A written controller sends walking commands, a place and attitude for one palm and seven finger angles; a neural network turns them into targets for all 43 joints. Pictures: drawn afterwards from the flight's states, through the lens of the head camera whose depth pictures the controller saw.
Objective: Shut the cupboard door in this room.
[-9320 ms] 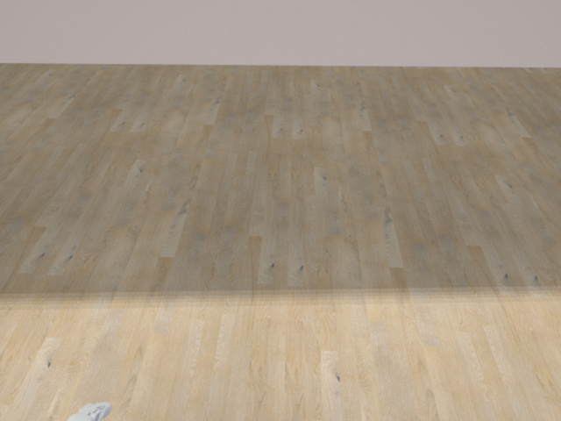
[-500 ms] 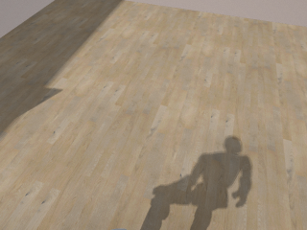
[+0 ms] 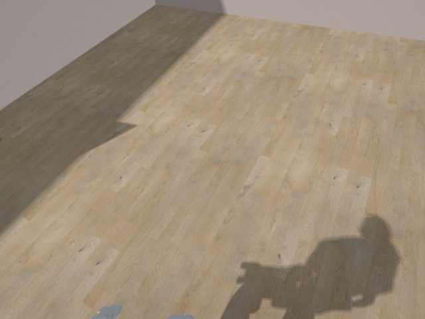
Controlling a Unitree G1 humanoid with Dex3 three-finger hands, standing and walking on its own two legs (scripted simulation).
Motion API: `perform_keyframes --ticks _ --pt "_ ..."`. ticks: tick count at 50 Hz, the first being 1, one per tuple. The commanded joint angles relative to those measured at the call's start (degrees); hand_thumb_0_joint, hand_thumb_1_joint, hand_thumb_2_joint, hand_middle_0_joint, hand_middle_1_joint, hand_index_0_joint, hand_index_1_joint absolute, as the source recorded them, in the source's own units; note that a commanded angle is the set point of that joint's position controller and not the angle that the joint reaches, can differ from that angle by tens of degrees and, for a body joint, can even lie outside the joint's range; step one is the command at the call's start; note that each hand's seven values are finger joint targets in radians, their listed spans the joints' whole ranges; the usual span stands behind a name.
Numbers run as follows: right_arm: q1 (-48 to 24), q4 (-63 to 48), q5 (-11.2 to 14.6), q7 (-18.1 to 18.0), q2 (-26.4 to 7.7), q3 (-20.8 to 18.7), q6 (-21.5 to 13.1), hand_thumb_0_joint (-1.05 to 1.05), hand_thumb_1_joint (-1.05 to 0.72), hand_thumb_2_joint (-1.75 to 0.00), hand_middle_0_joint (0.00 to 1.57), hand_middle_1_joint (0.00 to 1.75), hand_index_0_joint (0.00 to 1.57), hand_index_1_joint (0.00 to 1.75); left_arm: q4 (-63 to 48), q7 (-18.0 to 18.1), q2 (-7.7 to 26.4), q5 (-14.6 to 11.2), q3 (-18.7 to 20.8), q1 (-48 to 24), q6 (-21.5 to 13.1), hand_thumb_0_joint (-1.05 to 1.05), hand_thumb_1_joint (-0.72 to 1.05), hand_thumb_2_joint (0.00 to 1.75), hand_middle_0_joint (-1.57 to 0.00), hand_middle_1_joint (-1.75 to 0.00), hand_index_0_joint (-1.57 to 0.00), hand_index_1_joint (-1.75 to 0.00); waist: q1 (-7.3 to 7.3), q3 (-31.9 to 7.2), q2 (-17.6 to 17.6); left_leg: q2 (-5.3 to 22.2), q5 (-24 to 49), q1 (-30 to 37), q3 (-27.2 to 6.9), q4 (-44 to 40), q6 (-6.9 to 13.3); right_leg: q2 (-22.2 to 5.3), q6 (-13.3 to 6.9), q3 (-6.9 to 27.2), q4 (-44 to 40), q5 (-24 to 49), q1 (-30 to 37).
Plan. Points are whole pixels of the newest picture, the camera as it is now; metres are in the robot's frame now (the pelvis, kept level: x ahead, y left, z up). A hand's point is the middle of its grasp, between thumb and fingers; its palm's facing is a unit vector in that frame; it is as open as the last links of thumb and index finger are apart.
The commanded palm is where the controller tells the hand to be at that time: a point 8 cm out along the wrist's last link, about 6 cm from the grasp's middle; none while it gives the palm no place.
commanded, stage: turn or walk to find it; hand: left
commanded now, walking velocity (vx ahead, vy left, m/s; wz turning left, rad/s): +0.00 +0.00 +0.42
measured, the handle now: out of the picture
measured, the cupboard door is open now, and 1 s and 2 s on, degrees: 100 100 100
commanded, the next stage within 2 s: stand and wait in 1.10 s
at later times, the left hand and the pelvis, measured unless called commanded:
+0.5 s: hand out of the picture -0.05 +0.26 -0.18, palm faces +0.27 -0.93 -0.24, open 7.4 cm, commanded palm none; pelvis -0.03 +0.04 +0.00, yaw +12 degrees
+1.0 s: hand out of the picture -0.02 +0.19 -0.13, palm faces +0.42 -0.87 -0.28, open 7.4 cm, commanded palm none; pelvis -0.04 -0.03 +0.01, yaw +26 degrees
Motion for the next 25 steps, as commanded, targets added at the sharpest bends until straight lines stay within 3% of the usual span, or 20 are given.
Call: perform_keyframes --ticks 1,2,4,11,13,15,16,17,18,19,20,21,23,25 --pt "0.2 -3.3 -0.2 0.8 -5.4 -1.4 -0.7 0.00 -0.90 -0.90 0.20 0.30 0.20 0.30 -3.5 1.2 10.1 0.1 2.5 0.0 -0.9 0.00 0.90 0.90 -0.20 -0.30 -0.20 -0.30 0.13 0.0 -10.1 3.4 2.9 -8.8 -0.1 22.0 -1.1 -16.2 -4.8 11.5 -17.7 11.5 2.1" --pt "1.6 -2.7 -0.2 0.8 -4.9 -1.2 -0.7 0.00 -0.90 -0.90 0.20 0.30 0.20 0.30 -3.5 1.2 9.5 0.1 2.3 0.0 -1.2 0.00 0.90 0.90 -0.20 -0.30 -0.20 -0.30 0.00 -1.4 -11.2 3.5 4.4 -9.1 0.7 22.2 -1.8 -15.2 -4.6 8.8 -16.8 15.2 4.5" --pt "0.7 -2.5 0.1 0.9 -4.9 -1.0 -0.7 0.00 -0.90 -0.90 0.20 0.30 0.20 0.30 -2.7 1.4 9.3 0.2 2.3 2.0 -1.4 0.00 0.90 0.90 -0.20 -0.30 -0.20 -0.30 0.90 -2.2 -11.4 4.2 4.5 -8.6 1.6 20.3 -2.6 -15.6 -5.0 7.0 -16.1 19.6 6.5" --pt "-4.7 -3.4 0.6 0.7 -3.0 0.5 -1.3 0.00 -0.90 -0.90 0.20 0.30 0.20 0.30 0.5 1.2 12.7 0.8 3.3 7.6 -0.8 0.00 0.90 0.90 -0.20 -0.30 -0.20 -0.30 4.28 -4.0 -12.5 4.4 -1.3 -3.1 6.9 1.3 -2.7 -17.9 -7.0 4.1 -12.1 30.4 11.5" --pt "-4.5 -3.5 0.9 0.5 -2.9 0.8 -1.8 0.00 -0.90 -0.90 0.20 0.30 0.20 0.30 1.2 1.1 13.5 0.8 3.6 8.1 -0.6 0.00 0.90 0.90 -0.20 -0.30 -0.20 -0.30 4.51 -5.5 -14.2 3.9 -1.1 -0.4 8.3 -4.6 -2.1 -18.2 -6.9 3.7 -9.9 33.4 12.7" --pt "-2.0 -3.0 0.9 0.3 -3.3 0.8 -2.1 0.00 -0.90 -0.90 0.20 0.30 0.20 0.30 1.7 1.0 13.8 0.7 3.7 6.7 -0.3 0.00 0.90 0.90 -0.20 -0.30 -0.20 -0.30 2.85 -5.8 -14.7 3.8 3.6 4.8 9.8 -12.1 -1.7 -18.0 -5.0 1.7 -7.4 30.8 10.4" --pt "0.0 -2.5 0.7 0.3 -3.9 0.6 -2.4 0.00 -0.90 -0.90 0.20 0.30 0.20 0.30 1.6 1.0 13.5 0.3 3.8 5.6 0.0 0.00 0.90 0.90 -0.20 -0.30 -0.20 -0.30 1.49 -6.0 -12.7 4.1 9.3 9.7 10.1 -18.0 -1.3 -17.3 -3.0 -0.2 -5.1 26.4 7.2" --pt "2.1 -2.0 0.5 0.4 -6.0 0.2 -2.9 0.00 -0.90 -0.90 0.20 0.30 0.20 0.30 1.1 0.8 12.3 -0.2 3.7 5.4 0.4 0.00 0.90 0.90 -0.20 -0.30 -0.20 -0.30 0.05 -6.8 -6.9 6.2 16.4 16.7 7.4 -24.7 -0.2 -15.3 -0.1 -2.5 0.8 19.5 1.3" --pt "3.6 -2.5 0.1 0.3 -11.5 -1.1 -3.4 0.00 -0.90 -0.90 0.20 0.30 0.20 0.30 -0.4 0.4 9.0 -0.5 3.2 6.5 0.9 0.00 0.90 0.90 -0.20 -0.30 -0.20 -0.30 -0.53 -8.0 9.2 18.5 29.5 23.7 -9.9 -27.8 5.2 -8.0 4.4 -5.6 11.6 0.1 -11.2" --pt "6.2 -2.1 0.3 0.2 -14.9 -1.6 -2.9 0.00 -0.90 -0.90 0.20 0.30 0.20 0.30 -2.4 0.4 7.1 -0.1 1.9 3.0 1.2 0.00 0.90 0.90 -0.20 -0.30 -0.20 -0.30 -2.04 -6.4 14.1 25.8 37.8 20.8 -14.9 -30.4 10.0 -4.7 5.3 -2.8 21.1 -18.6 -14.8" --pt "6.8 -1.1 0.1 -0.7 -13.6 -1.6 -3.2 0.00 -0.90 -0.90 0.20 0.30 0.20 0.30 -2.0 1.0 7.3 0.1 2.2 0.3 2.0 0.00 0.90 0.90 -0.20 -0.30 -0.20 -0.30 -2.99 -6.6 14.4 24.3 35.6 17.8 -15.4 -31.2 10.1 -4.6 5.1 2.8 26.0 -17.6 -15.3" --pt "4.2 -1.5 0.0 -1.2 -12.6 -1.2 -3.0 0.00 -0.90 -0.90 0.20 0.30 0.20 0.30 -1.5 0.7 8.0 -0.1 2.5 -1.1 2.1 0.00 0.90 0.90 -0.20 -0.30 -0.20 -0.30 -2.04 -3.6 12.7 22.3 31.1 15.2 -13.6 -31.4 10.1 -4.7 5.0 4.2 29.1 -14.1 -16.4" --pt "-0.9 -3.0 0.0 -1.3 -9.7 -0.2 -3.3 0.00 -0.90 -0.90 0.20 0.30 0.20 0.30 0.6 0.0 8.0 0.0 2.8 1.1 1.9 0.00 0.90 0.90 -0.20 -0.30 -0.20 -0.30 0.63 -2.2 6.8 17.6 29.1 13.5 -8.2 -31.3 9.0 -4.5 5.2 4.6 30.9 -6.4 -15.6" --pt "-0.8 -3.2 0.3 -1.3 -9.3 -0.1 -3.8 0.00 -0.90 -0.90 0.20 0.30 0.20 0.30 1.4 -0.2 7.8 0.1 2.8 2.9 1.6 0.00 0.90 0.90 -0.20 -0.30 -0.20 -0.30 1.03 -4.6 4.8 16.1 32.2 16.1 -6.2 -30.9 8.8 -4.1 5.8 4.5 30.3 -4.0 -15.1"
